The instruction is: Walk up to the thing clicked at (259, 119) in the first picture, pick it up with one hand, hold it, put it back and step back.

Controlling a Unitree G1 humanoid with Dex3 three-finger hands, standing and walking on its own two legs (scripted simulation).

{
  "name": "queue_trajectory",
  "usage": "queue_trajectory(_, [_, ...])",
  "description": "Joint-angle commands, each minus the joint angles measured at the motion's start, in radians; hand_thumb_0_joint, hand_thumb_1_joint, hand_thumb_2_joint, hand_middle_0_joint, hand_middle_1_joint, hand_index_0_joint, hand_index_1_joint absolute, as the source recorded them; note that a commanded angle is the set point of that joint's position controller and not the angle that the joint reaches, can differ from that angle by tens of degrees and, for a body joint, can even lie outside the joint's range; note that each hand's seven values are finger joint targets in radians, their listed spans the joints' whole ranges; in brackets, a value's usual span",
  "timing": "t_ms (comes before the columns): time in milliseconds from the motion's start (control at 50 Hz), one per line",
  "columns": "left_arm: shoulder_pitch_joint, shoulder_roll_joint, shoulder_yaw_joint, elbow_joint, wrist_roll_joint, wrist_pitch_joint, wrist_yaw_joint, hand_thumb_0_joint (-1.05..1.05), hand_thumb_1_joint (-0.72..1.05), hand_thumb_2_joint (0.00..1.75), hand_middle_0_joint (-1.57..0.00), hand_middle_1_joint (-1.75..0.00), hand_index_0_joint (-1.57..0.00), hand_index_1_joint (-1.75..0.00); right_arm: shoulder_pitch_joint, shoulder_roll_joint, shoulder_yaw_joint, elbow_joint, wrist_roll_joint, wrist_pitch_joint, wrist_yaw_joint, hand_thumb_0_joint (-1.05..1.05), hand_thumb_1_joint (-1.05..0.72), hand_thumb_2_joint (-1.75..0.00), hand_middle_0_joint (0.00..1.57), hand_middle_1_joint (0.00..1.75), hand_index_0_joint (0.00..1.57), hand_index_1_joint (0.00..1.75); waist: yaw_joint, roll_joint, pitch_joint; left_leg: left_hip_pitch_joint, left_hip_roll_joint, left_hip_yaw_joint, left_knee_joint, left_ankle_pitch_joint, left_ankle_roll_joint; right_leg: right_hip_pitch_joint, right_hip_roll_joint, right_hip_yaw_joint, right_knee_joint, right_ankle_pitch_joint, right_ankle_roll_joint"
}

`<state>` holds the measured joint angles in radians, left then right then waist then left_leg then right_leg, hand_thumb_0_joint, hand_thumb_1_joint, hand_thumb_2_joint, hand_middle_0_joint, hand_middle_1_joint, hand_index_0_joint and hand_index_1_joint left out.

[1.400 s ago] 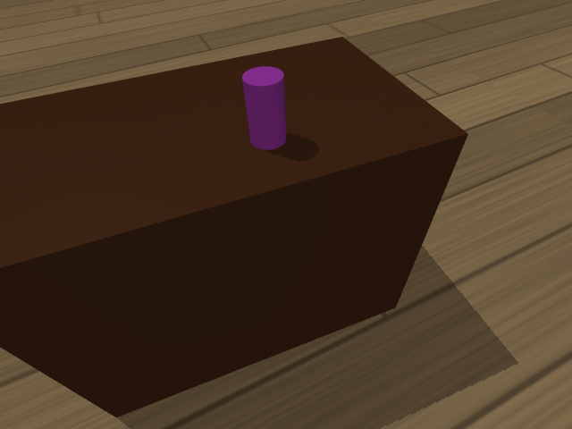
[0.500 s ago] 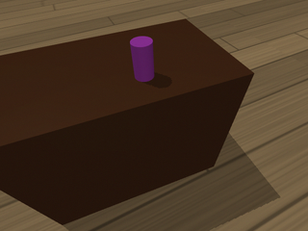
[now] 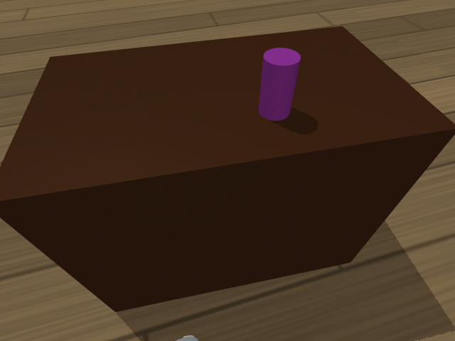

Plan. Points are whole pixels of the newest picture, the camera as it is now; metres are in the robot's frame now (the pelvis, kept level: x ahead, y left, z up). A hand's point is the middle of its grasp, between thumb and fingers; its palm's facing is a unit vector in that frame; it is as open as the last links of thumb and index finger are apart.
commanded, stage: walk up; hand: right
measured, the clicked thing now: (277, 85) +0.64 -0.10 +0.10
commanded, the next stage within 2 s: stand in 1.82 s
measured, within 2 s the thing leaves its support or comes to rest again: neither
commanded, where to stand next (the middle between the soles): +0.14 +0.02 m, yaw +11 degrees
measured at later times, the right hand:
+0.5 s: hand (353, 303) +0.23 -0.24 -0.16, palm faces -0.15 +0.90 -0.40, open 7.4 cm
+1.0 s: hand (342, 283) +0.26 -0.22 -0.15, palm faces -0.26 +0.90 -0.35, open 7.4 cm
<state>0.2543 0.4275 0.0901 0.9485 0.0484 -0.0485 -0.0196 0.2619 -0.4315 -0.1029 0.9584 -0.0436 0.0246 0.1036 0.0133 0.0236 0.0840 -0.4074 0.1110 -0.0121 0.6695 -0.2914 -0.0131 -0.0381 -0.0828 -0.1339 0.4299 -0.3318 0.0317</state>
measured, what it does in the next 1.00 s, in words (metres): walks ahead: left foot, then right foot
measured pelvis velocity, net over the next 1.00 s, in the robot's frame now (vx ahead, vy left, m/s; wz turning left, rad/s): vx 0.11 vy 0.00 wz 0.23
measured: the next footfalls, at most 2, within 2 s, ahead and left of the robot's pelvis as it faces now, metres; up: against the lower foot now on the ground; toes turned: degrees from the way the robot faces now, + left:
left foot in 0.04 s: +0.12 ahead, +0.14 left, +0.00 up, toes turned +10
right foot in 0.44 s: +0.20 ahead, -0.10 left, +0.00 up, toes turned +9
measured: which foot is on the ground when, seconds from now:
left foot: up 0.00-0.02, down 0.04-1.00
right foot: down 0.00-0.06, up 0.08-0.42, down 0.44-1.00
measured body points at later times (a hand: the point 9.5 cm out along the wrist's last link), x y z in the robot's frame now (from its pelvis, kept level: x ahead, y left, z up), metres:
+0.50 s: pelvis +0.10 +0.02 -0.02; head +0.14 +0.02 +0.43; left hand +0.13 +0.34 -0.14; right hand +0.23 -0.28 -0.13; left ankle +0.10 +0.15 -0.73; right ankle +0.17 -0.10 -0.73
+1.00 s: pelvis +0.11 +0.00 +0.00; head +0.13 +0.01 +0.45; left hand +0.12 +0.32 -0.12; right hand +0.28 -0.27 -0.12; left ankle +0.08 +0.13 -0.73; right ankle +0.17 -0.11 -0.73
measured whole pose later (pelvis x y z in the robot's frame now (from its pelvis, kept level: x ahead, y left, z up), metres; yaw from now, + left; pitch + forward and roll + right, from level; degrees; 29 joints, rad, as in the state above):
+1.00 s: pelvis +0.11 +0.00 +0.00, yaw +13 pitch -2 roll +0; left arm 0.12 0.37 0.01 1.01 0.01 0.01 -0.02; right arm 0.13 -0.37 0.00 1.00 0.00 -0.02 0.01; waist 0.01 0.00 0.09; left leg -0.22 0.00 -0.05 0.55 -0.29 -0.02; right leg -0.26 -0.04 -0.07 0.54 -0.25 0.00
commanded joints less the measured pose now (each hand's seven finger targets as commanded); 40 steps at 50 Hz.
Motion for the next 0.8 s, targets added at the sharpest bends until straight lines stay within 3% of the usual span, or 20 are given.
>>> queue_trajectory(0, [-0.063, 0.193, 0.038, -0.139, 0.002, -0.009, -0.004, 0.00, 0.90, 0.90, -0.20, -0.30, -0.20, -0.30, 0.172, -0.185, -0.069, -0.036, 0.010, -0.046, -0.030, 0.00, -0.90, -0.90, 0.20, 0.30, 0.20, 0.30, -0.097, 0.008, -0.088, 0.434, -0.113, 0.125, -0.067, -0.024, 0.024, -0.382, -0.111, 0.010, 0.233, -0.104, -0.156])
queue_trajectory(20, [-0.019, 0.123, 0.016, -0.145, -0.010, 0.002, -0.010, 0.00, 0.90, 0.90, -0.20, -0.30, -0.20, -0.30, 0.262, -0.251, -0.087, -0.029, 0.003, -0.052, -0.048, 0.00, -0.90, -0.90, 0.20, 0.30, 0.20, 0.30, -0.137, 0.244, -0.083, 0.483, -0.019, -0.106, -0.237, -0.267, 0.093, -0.512, -0.013, -0.052, 0.567, -0.148, -0.115])
queue_trajectory(40, [-0.048, 0.091, 0.005, -0.186, -0.023, 0.001, -0.009, 0.00, 0.90, 0.90, -0.20, -0.30, -0.20, -0.30, 0.276, -0.339, -0.086, -0.070, -0.001, -0.065, -0.055, 0.00, -0.90, -0.90, 0.20, 0.30, 0.20, 0.30, -0.143, 0.386, -0.072, 0.379, 0.225, -0.698, -0.508, -0.480, 0.204, -0.637, 0.106, 0.056, 0.745, -0.321, -0.088])
queue_trajectory(60, [-0.080, 0.204, 0.025, -0.180, -0.023, 0.004, -0.002, 0.00, 0.90, 0.90, -0.20, -0.30, -0.20, -0.30, 0.190, -0.382, -0.093, -0.103, 0.027, -0.066, -0.056, 0.00, -0.90, -0.90, 0.20, 0.30, 0.20, 0.30, -0.110, 0.184, -0.036, 0.232, 0.314, -0.842, -0.561, -0.611, 0.299, -0.592, 0.030, 0.193, 0.784, -0.312, -0.100])
queue_trajectory(100, [0.034, 0.214, 0.026, -0.113, -0.040, 0.018, -0.004, 0.00, 0.90, 0.90, -0.20, -0.30, -0.20, -0.30, 0.075, -0.302, -0.064, -0.156, 0.029, -0.083, -0.075, 0.00, -0.90, -0.90, 0.20, 0.30, 0.20, 0.30, -0.018, 0.046, -0.015, 0.255, 0.202, -0.541, -0.438, -0.385, 0.243, -0.596, -0.051, 0.215, 0.782, -0.119, -0.095])
queue_trajectory(140, [0.096, 0.210, 0.033, -0.078, -0.038, 0.029, -0.005, 0.00, 0.90, 0.90, -0.20, -0.30, -0.20, -0.30, 0.083, -0.256, -0.043, -0.162, 0.035, -0.100, -0.092, 0.00, -0.90, -0.90, 0.20, 0.30, 0.20, 0.30, 0.008, 0.090, -0.019, 0.172, 0.138, -0.376, -0.404, -0.144, 0.193, -0.491, -0.060, 0.197, 0.668, -0.045, -0.079])
queue_trajectory(300, [0.023, 0.133, 0.033, -0.128, -0.036, 0.069, 0.004, 0.00, 0.90, 0.90, -0.20, -0.30, -0.20, -0.30, 0.074, -0.223, -0.019, -0.207, 0.029, -0.099, -0.134, 0.00, -0.90, -0.90, 0.20, 0.30, 0.20, 0.30, 0.003, 0.111, -0.048, 0.038, 0.130, -0.197, -0.215, 0.582, 0.211, -0.271, 0.014, 0.123, 0.423, -0.003, -0.055])
queue_trajectory(360, [0.018, 0.127, 0.033, -0.139, -0.038, 0.066, 0.009, 0.00, 0.90, 0.90, -0.20, -0.30, -0.20, -0.30, 0.045, -0.223, -0.014, -0.224, 0.037, -0.080, -0.141, 0.00, -0.90, -0.90, 0.20, 0.30, 0.20, 0.30, 0.003, 0.109, -0.106, 0.063, 0.101, -0.192, -0.113, 0.547, 0.193, -0.220, 0.044, 0.103, 0.316, 0.009, -0.074])
queue_trajectory(400, [0.042, 0.135, 0.037, -0.127, -0.030, 0.053, 0.016, 0.00, 0.90, 0.90, -0.20, -0.30, -0.20, -0.30, 0.013, -0.186, 0.005, -0.225, 0.052, -0.063, -0.144, 0.00, -0.90, -0.90, 0.20, 0.30, 0.20, 0.30, 0.033, 0.072, -0.111, 0.028, 0.054, -0.189, -0.003, 0.410, 0.130, -0.125, 0.036, 0.133, 0.114, 0.148, -0.104])
queue_trajectory(420, [0.018, 0.204, 0.049, -0.144, -0.017, 0.040, 0.021, 0.00, 0.90, 0.90, -0.20, -0.30, -0.20, -0.30, 0.048, -0.147, 0.018, -0.225, 0.060, -0.060, -0.145, 0.00, -0.90, -0.90, 0.20, 0.30, 0.20, 0.30, 0.014, -0.075, -0.138, -0.011, -0.026, -0.136, 0.103, 0.287, 0.081, -0.091, -0.086, 0.287, 0.058, 0.288, -0.144])
queue_trajectory(440, [-0.033, 0.238, 0.050, -0.166, -0.020, 0.033, 0.020, 0.00, 0.90, 0.90, -0.20, -0.30, -0.20, -0.30, 0.067, -0.115, 0.030, -0.221, 0.065, -0.057, -0.148, 0.00, -0.90, -0.90, 0.20, 0.30, 0.20, 0.30, -0.014, -0.168, -0.129, -0.045, -0.139, -0.046, 0.217, 0.037, 0.037, -0.107, -0.240, 0.456, -0.002, 0.411, -0.229])
queue_trajectory(460, [-0.082, 0.251, 0.046, -0.173, -0.031, 0.032, 0.016, 0.00, 0.90, 0.90, -0.20, -0.30, -0.20, -0.30, 0.054, -0.141, 0.016, -0.200, 0.060, -0.047, -0.159, 0.00, -0.90, -0.90, 0.20, 0.30, 0.20, 0.30, -0.006, -0.233, -0.145, -0.003, -0.150, -0.026, 0.316, -0.330, 0.036, -0.192, -0.337, 0.515, 0.013, 0.507, -0.343])
queue_trajectory(520, [-0.097, 0.203, 0.024, -0.160, -0.021, 0.031, 0.024, 0.00, 0.90, 0.90, -0.20, -0.30, -0.20, -0.30, 0.033, -0.155, 0.010, -0.168, 0.062, -0.047, -0.146, 0.00, -0.90, -0.90, 0.20, 0.30, 0.20, 0.30, -0.007, -0.202, -0.088, -0.011, -0.139, -0.044, 0.351, -0.308, 0.037, -0.234, -0.240, 0.385, 0.040, 0.505, -0.294])
queue_trajectory(620, [-0.112, 0.195, 0.010, -0.147, -0.037, 0.052, 0.023, 0.00, 0.90, 0.90, -0.20, -0.30, -0.20, -0.30, 0.067, -0.127, 0.016, -0.107, 0.038, -0.074, -0.135, 0.00, -0.90, -0.90, 0.20, 0.30, 0.20, 0.30, -0.029, -0.185, -0.165, 0.165, -0.148, 0.030, -0.172, 0.009, 0.034, -0.181, -0.153, 0.241, 0.238, 0.464, -0.197])
queue_trajectory(640, [-0.102, 0.162, -0.002, -0.151, -0.043, 0.055, 0.020, 0.00, 0.90, 0.90, -0.20, -0.30, -0.20, -0.30, 0.032, -0.154, 0.005, -0.113, 0.025, -0.080, -0.139, 0.00, -0.90, -0.90, 0.20, 0.30, 0.20, 0.30, -0.022, -0.139, -0.166, 0.261, -0.088, -0.067, -0.210, 0.091, 0.063, -0.283, -0.142, 0.233, 0.276, 0.387, -0.152])
queue_trajectory(660, [-0.088, 0.105, -0.020, -0.157, -0.051, 0.058, 0.018, 0.00, 0.90, 0.90, -0.20, -0.30, -0.20, -0.30, -0.014, -0.212, -0.002, -0.135, 0.011, -0.089, -0.141, 0.00, -0.90, -0.90, 0.20, 0.30, 0.20, 0.30, 0.002, 0.032, -0.162, 0.291, 0.097, -0.345, -0.259, 0.216, 0.125, -0.400, -0.055, 0.182, 0.362, 0.199, -0.081])
queue_trajectory(680, [-0.109, 0.136, -0.006, -0.132, -0.052, 0.069, 0.025, 0.00, 0.90, 0.90, -0.20, -0.30, -0.20, -0.30, -0.088, -0.282, -0.008, -0.144, 0.030, -0.089, -0.135, 0.00, -0.90, -0.90, 0.20, 0.30, 0.20, 0.30, 0.008, 0.124, -0.112, 0.136, 0.232, -0.458, -0.253, 0.276, 0.250, -0.342, 0.023, 0.135, 0.373, -0.175, -0.057])
queue_trajectory(700, [-0.117, 0.160, 0.003, -0.116, -0.045, 0.067, 0.026, 0.00, 0.90, 0.90, -0.20, -0.30, -0.20, -0.30, -0.117, -0.260, -0.005, -0.143, 0.031, -0.090, -0.132, 0.00, -0.90, -0.90, 0.20, 0.30, 0.20, 0.30, 0.008, 0.085, -0.092, 0.065, 0.224, -0.428, -0.239, 0.289, 0.272, -0.261, 0.002, 0.174, 0.399, -0.187, -0.057])
queue_trajectory(740, [-0.090, 0.124, -0.003, -0.089, -0.050, 0.048, 0.019, 0.00, 0.90, 0.90, -0.20, -0.30, -0.20, -0.30, -0.172, -0.207, 0.023, -0.132, 0.036, -0.087, -0.134, 0.00, -0.90, -0.90, 0.20, 0.30, 0.20, 0.30, 0.043, 0.069, -0.121, 0.112, 0.085, -0.222, -0.133, 0.341, 0.166, -0.198, 0.004, 0.160, 0.188, 0.063, -0.079])
queue_trajectory(780, [-0.109, 0.180, -0.001, -0.074, -0.042, 0.025, 0.018, 0.00, 0.90, 0.90, -0.20, -0.30, -0.20, -0.30, -0.143, -0.157, 0.038, -0.115, 0.051, -0.079, -0.130, 0.00, -0.90, -0.90, 0.20, 0.30, 0.20, 0.30, 0.010, 0.031, -0.166, 0.095, -0.033, -0.107, -0.054, 0.300, 0.062, -0.102, -0.083, 0.245, 0.082, 0.359, -0.122])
